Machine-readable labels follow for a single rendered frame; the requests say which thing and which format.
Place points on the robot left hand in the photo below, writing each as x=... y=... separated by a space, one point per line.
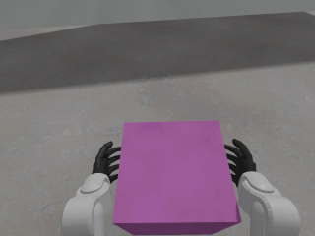
x=102 y=161

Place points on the right robot forearm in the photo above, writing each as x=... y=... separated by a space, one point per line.
x=270 y=213

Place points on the carton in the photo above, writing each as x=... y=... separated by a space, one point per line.
x=174 y=179

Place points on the robot right hand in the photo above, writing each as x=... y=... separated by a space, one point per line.
x=244 y=160

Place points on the left robot forearm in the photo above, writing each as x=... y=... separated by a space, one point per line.
x=84 y=214

